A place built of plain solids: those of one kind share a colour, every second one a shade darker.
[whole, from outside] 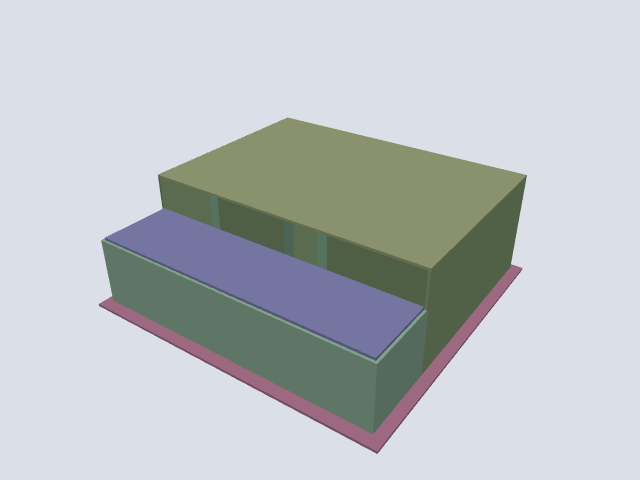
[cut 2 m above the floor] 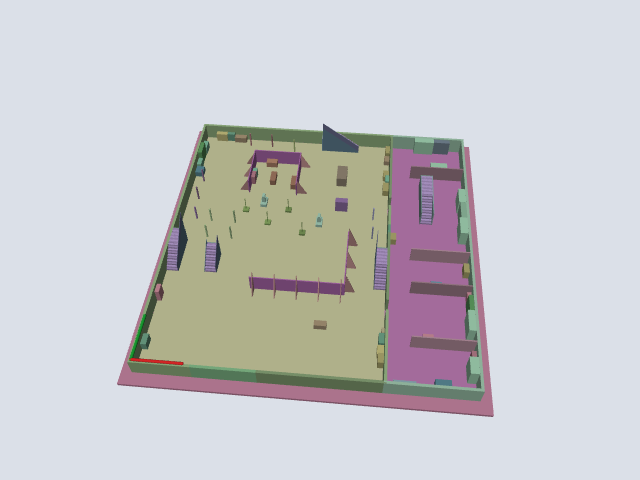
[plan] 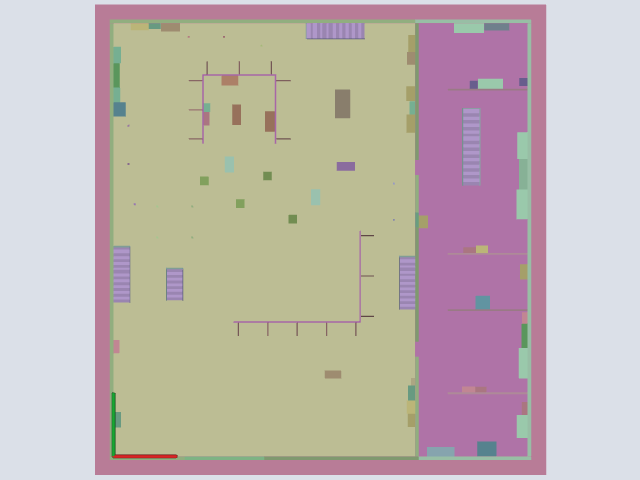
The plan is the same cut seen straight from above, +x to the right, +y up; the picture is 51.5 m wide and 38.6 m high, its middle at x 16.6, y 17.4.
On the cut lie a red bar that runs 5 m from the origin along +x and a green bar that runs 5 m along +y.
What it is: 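A film and television sound stage with a two-storey annex along one side; the building has no window; on its floor one built set and a cyclorama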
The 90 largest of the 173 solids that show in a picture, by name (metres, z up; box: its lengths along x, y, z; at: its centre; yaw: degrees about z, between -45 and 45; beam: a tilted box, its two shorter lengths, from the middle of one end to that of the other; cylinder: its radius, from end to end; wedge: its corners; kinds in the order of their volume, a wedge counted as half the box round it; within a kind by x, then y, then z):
{
 "floor_site_1": {"box": [36.29, 37.84, 0.3], "at": [16.64, 17.42, -0.45]},
 "wall_bay_1": {"box": [0.3, 34.84, 12.47], "at": [-0.15, 17.42, 6.24]},
 "wall_bay_2": {"box": [6.02, 0.3, 12.47], "at": [2.71, -0.15, 6.24]},
 "wall_bay_3": {"box": [24.85, 0.3, 12.47], "at": [12.12, 34.99, 6.24]},
 "wall_bay_4": {"box": [12.44, 0.3, 12.47], "at": [18.33, -0.15, 6.24]},
 "wall_bay_5": {"box": [0.3, 8.01, 12.47], "at": [24.4, 4.01, 6.24]},
 "wall_bay_6": {"box": [0.3, 9.21, 12.47], "at": [24.4, 13.82, 6.24]},
 "wall_bay_7": {"box": [0.3, 3.01, 12.47], "at": [24.4, 21.12, 6.24]},
 "wall_bay_8": {"box": [0.3, 11.01, 12.47], "at": [24.4, 29.33, 6.24]},
 "roof_bay_1": {"box": [24.85, 35.44, 0.3], "at": [12.12, 17.42, 12.62]},
 "floor_bay_1": {"box": [24.25, 34.84, 0.3], "at": [12.12, 17.42, -0.15]},
 "wall_annex_1": {"box": [9.34, 0.3, 8.14], "at": [28.92, -0.15, 4.07]},
 "wall_annex_2": {"box": [9.34, 0.3, 8.14], "at": [28.92, 34.99, 4.07]},
 "wall_annex_3": {"box": [0.3, 34.84, 8.14], "at": [33.44, 17.42, 4.07]},
 "floor_annex_ground_1": {"box": [9.04, 34.84, 0.3], "at": [28.77, 17.42, -0.15]},
 "roof_annex_1": {"box": [9.04, 34.84, 0.3], "at": [28.77, 17.42, 8.29]},
 "step_1": {"box": [1.3, 0.31, 2.2], "at": [0.65, 14.85, 1.05]},
 "step_2": {"box": [1.3, 0.31, 2.59], "at": [0.65, 15.32, 1.24]},
 "step_3": {"box": [1.3, 0.31, 2.78], "at": [0.65, 15.55, 1.34]},
 "step_4": {"box": [1.3, 0.31, 2.98], "at": [0.65, 15.78, 1.44]},
 "step_5": {"box": [1.3, 0.31, 3.17], "at": [0.65, 16.02, 1.54]},
 "step_6": {"box": [1.3, 0.31, 3.37], "at": [0.65, 16.25, 1.63]},
 "step_7": {"box": [1.3, 0.31, 3.56], "at": [0.65, 16.48, 1.73]},
 "step_8": {"box": [1.26, 0.3, 2.15], "at": [4.92, 14.74, 1.03]},
 "step_9": {"box": [1.25, 0.3, 2.36], "at": [4.92, 14.97, 1.13]},
 "step_10": {"box": [0.34, 1.24, 3.47], "at": [15.68, 34.22, 1.68]},
 "step_11": {"box": [0.34, 1.24, 3.09], "at": [16.19, 34.22, 1.49]},
 "step_12": {"box": [0.34, 1.24, 2.9], "at": [16.44, 34.22, 1.4]},
 "step_13": {"box": [0.34, 1.24, 2.52], "at": [16.95, 34.22, 1.21]},
 "step_14": {"box": [0.34, 1.24, 2.33], "at": [17.21, 34.22, 1.11]},
 "step_15": {"box": [0.34, 1.24, 2.14], "at": [17.46, 34.22, 1.02]},
 "step_16": {"box": [0.34, 1.24, 1.95], "at": [17.72, 34.22, 0.92]},
 "step_17": {"box": [1.23, 0.28, 2.49], "at": [23.64, 14.39, 1.2]},
 "step_18": {"box": [1.23, 0.28, 2.9], "at": [23.64, 14.83, 1.4]},
 "step_19": {"box": [1.23, 0.28, 3.1], "at": [23.64, 15.05, 1.5]},
 "step_20": {"box": [1.23, 0.28, 3.71], "at": [23.64, 15.72, 1.81]},
 "step_21": {"box": [1.3, 0.36, 1.82], "at": [28.77, 24.45, 0.86]},
 "step_22": {"box": [1.3, 0.36, 2.0], "at": [28.77, 24.73, 0.95]},
 "step_23": {"box": [1.3, 0.36, 2.17], "at": [28.77, 25.01, 1.04]},
 "step_24": {"box": [1.3, 0.36, 2.35], "at": [28.77, 25.28, 1.13]},
 "step_25": {"box": [1.3, 0.36, 2.53], "at": [28.77, 25.56, 1.21]},
 "step_26": {"box": [1.3, 0.36, 2.88], "at": [28.77, 26.11, 1.39]},
 "step_27": {"box": [1.3, 0.36, 3.06], "at": [28.77, 26.39, 1.48]},
 "step_28": {"box": [1.3, 0.36, 3.24], "at": [28.77, 26.67, 1.57]},
 "step_29": {"box": [1.3, 0.36, 3.41], "at": [28.77, 26.94, 1.66]},
 "step_30": {"box": [1.3, 0.36, 3.59], "at": [28.77, 27.22, 1.74]},
 "step_31": {"box": [1.3, 0.36, 3.77], "at": [28.77, 27.5, 1.83]},
 "step_32": {"box": [1.29, 0.36, 3.94], "at": [28.77, 27.77, 1.92]},
 "rack_1": {"box": [2.42, 0.79, 2.04], "at": [28.59, 34.45, 1.02]},
 "rack_2": {"box": [2.02, 0.8, 2.55], "at": [30.3, 29.96, 1.27]},
 "rack_3": {"box": [0.88, 2.39, 2.45], "at": [32.85, 20.26, 1.23]},
 "rack_4": {"box": [0.87, 1.85, 2.51], "at": [32.86, 2.4, 1.25]},
 "rack_5": {"box": [0.82, 2.16, 2.35], "at": [32.88, 24.99, 1.18]},
 "rack_6": {"box": [0.71, 2.45, 2.59], "at": [32.94, 7.5, 1.29]},
 "rack_7": {"box": [0.68, 2.45, 2.0], "at": [32.95, 22.68, 1.0]},
 "setwall_1": {"box": [0.12, 5.48, 3.31], "at": [7.19, 27.87, 1.66]},
 "setwall_2": {"box": [5.95, 0.12, 3.31], "at": [10.11, 30.67, 1.66]},
 "setwall_3": {"box": [0.12, 5.48, 3.31], "at": [13.03, 27.87, 1.66]},
 "setwall_4": {"box": [10.25, 0.12, 5.02], "at": [14.76, 10.8, 2.51]},
 "setwall_5": {"box": [0.12, 7.29, 5.02], "at": [19.83, 14.51, 2.51]},
 "wall_part_annex_ground_1": {"box": [6.41, 0.15, 3.77], "at": [30.09, 5.08, 1.89]},
 "wall_part_annex_ground_2": {"box": [6.41, 0.15, 3.77], "at": [30.09, 11.76, 1.89]},
 "wall_part_annex_ground_3": {"box": [6.41, 0.15, 3.77], "at": [30.09, 16.28, 1.89]},
 "wall_part_annex_ground_4": {"box": [6.41, 0.15, 3.77], "at": [30.09, 29.49, 1.89]},
 "door_bay_1": {"box": [6.39, 0.3, 6.29], "at": [8.91, -0.15, 3.15]},
 "wall_bay_lintel_1": {"box": [0.3, 1.2, 10.27], "at": [24.4, 8.61, 7.33]},
 "wall_bay_lintel_2": {"box": [0.3, 1.2, 6.2], "at": [24.4, 19.02, 9.37]},
 "wall_bay_lintel_3": {"box": [0.3, 1.2, 10.27], "at": [24.4, 23.23, 7.33]},
 "wall_stair_1": {"box": [0.1, 6.14, 6.52], "at": [28.07, 24.82, 3.21]},
 "wall_stair_2": {"box": [0.1, 6.14, 6.52], "at": [29.47, 24.82, 3.21]},
 "cart_1": {"box": [1.24, 2.32, 1.29], "at": [18.43, 28.35, 0.65]},
 "lockers_1": {"box": [0.49, 1.95, 1.9], "at": [0.24, 30.65, 0.95]},
 "lockers_2": {"box": [0.48, 1.94, 1.93], "at": [33.05, 9.69, 0.96]},
 "roadcase_1": {"box": [1.45, 0.58, 1.12], "at": [2.1, 34.55, 0.56]},
 "roadcase_2": {"box": [0.7, 1.47, 0.85], "at": [23.9, 26.75, 0.42]},
 "roadcase_3": {"box": [0.56, 1.37, 1.15], "at": [23.97, 33.21, 0.57]},
 "roadcase_4": {"box": [0.61, 1.24, 1.1], "at": [32.99, 14.83, 0.55]},
 "crate_1": {"box": [1.17, 1.09, 0.76], "at": [29.68, 12.38, 0.38]},
 "crate_2": {"box": [1.57, 1.19, 0.92], "at": [30.02, 0.59, 0.46]},
 "desk_1": {"box": [1.36, 0.78, 0.75], "at": [9.35, 30.22, 0.38]},
 "desk_2": {"box": [0.7, 1.66, 0.76], "at": [9.89, 27.48, 0.38]},
 "desk_3": {"box": [0.78, 1.65, 0.77], "at": [12.58, 26.94, 0.39]},
 "wardrobe_1": {"box": [2.03, 0.6, 1.9], "at": [30.81, 34.54, 0.95]},
 "cabinet_1": {"box": [0.47, 1.07, 1.58], "at": [0.23, 8.82, 0.79]},
 "cabinet_2": {"box": [1.06, 0.47, 1.74], "at": [28.55, 5.39, 0.87]},
 "monitor_1": {"box": [1.47, 0.71, 1.58], "at": [18.69, 23.31, 0.79]},
 "bench_1": {"box": [2.22, 0.75, 0.92], "at": [26.31, 0.37, 0.46]},
 "floor_wall_bay_door_1": {"box": [0.3, 1.2, 4.07], "at": [24.4, 19.02, 2.04]},
 "cablebox_1": {"box": [1.54, 0.68, 0.77], "at": [4.57, 34.5, 0.39]},
 "chest_1": {"box": [0.6, 1.33, 1.0], "at": [0.3, 32.28, 0.5]}
}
